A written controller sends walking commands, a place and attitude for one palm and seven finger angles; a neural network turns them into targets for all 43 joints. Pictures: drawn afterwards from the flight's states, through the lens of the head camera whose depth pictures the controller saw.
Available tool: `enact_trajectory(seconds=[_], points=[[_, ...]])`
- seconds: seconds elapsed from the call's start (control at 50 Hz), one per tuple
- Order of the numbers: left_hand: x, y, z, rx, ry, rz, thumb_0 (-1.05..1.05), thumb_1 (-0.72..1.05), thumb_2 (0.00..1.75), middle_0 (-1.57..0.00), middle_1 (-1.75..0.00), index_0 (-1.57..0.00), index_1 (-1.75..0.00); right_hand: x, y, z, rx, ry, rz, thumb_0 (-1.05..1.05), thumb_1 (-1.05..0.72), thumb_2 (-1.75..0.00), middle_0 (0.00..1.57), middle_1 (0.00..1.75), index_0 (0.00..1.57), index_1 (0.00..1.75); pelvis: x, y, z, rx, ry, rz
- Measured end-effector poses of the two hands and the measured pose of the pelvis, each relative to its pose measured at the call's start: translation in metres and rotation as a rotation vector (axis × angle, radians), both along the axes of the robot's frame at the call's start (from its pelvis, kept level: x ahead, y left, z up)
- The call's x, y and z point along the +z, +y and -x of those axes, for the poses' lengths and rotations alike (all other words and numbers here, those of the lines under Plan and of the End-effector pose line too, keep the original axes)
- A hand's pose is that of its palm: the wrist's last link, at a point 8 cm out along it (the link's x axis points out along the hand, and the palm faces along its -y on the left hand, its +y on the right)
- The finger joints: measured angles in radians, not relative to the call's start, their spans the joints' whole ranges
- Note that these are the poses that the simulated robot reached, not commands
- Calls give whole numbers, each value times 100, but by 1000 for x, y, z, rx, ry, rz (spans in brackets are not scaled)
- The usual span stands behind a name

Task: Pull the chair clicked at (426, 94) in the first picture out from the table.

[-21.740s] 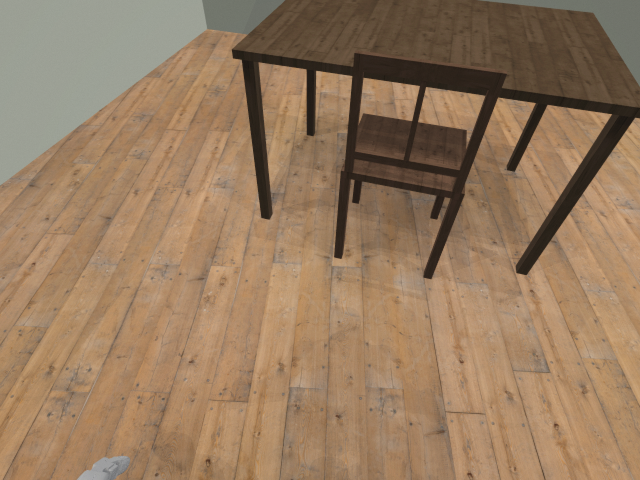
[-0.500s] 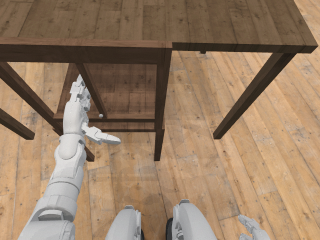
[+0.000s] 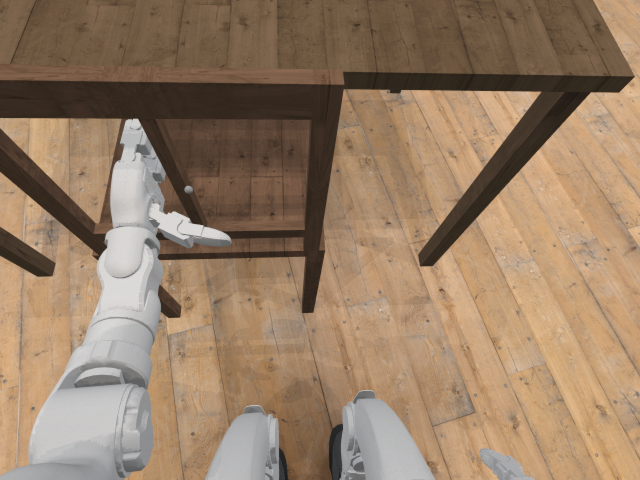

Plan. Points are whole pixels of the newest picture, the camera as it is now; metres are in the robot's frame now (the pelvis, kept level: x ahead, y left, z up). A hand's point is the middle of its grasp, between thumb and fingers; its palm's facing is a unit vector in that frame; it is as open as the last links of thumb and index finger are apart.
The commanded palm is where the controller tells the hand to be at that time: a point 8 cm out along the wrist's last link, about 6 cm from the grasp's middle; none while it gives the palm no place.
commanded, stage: push the fingers through the gap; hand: left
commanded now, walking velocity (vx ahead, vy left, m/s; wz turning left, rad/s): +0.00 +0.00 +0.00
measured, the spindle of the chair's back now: (180, 182) +0.48 +0.16 +0.01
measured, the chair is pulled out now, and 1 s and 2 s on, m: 0.00 0.00 0.03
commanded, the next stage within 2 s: hook a spindle and tug to test in 0.44 s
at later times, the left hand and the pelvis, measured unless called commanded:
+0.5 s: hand (189, 189) +0.46 +0.15 +0.03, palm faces +0.03 -1.00 -0.02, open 17.0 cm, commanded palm +0.43 +0.19 +0.02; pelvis +0.00 +0.01 +0.00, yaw -1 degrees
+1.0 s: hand (197, 190) +0.46 +0.14 +0.02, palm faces +0.03 -1.00 -0.02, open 14.0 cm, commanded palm +0.43 +0.18 +0.02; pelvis +0.00 +0.00 +0.00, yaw +0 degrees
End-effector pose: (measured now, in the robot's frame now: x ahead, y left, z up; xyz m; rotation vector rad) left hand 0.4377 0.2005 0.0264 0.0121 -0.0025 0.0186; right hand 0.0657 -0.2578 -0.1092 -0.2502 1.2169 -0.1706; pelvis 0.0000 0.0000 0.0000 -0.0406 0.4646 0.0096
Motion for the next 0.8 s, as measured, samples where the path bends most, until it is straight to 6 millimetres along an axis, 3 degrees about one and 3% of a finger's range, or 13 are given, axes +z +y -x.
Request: enact_trajectory(seconds=[0.14, 0.32, 0.6, 0.8], points=[[-4, -1, -12, 5, 25, 1, -1, -50, 30, -6, -8, -6, -8, -1, 6, 13, -16, 40, -6, 1, -91, -90, 20, 30, 20, 29, -1, 5, 1, -1, 8, 5], [-6, -5, -10, 5, 17, 2, -1, -50, 30, -6, -8, -6, -8, 1, 11, 23, -38, 79, -15, 1, -91, -90, 21, 30, 20, 29, 0, 8, -1, -10, 8, 7], [0, -5, 5, 2, 9, 0, -1, -50, 30, -6, -8, -6, -9, 6, 9, 5, -14, 37, -18, 1, -91, -90, 21, 30, 20, 29, 5, 6, -1, 0, -12, 8], [-2, -10, 1, 10, -12, -9, -1, -50, 30, -16, -37, -15, -38, 0, 2, -2, 5, 16, -5, 1, -91, -90, 20, 30, 20, 29, -1, 2, 3, 4, -5, 4]])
